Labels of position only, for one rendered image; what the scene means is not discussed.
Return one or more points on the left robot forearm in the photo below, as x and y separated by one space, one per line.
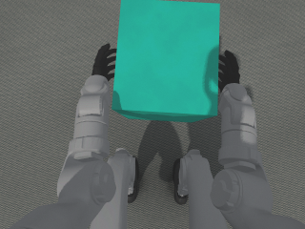
91 124

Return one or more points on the right robot forearm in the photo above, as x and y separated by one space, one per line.
239 133

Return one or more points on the robot right upper arm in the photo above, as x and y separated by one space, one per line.
246 202

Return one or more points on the right robot foot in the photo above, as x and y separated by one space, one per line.
180 199

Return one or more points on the right robot shin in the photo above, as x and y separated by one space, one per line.
183 189

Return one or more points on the robot left upper arm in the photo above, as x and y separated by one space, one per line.
82 189

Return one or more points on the carton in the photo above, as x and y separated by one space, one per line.
167 60

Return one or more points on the robot right hand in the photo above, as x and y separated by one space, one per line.
230 70

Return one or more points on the robot left hand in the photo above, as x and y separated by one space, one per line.
101 62

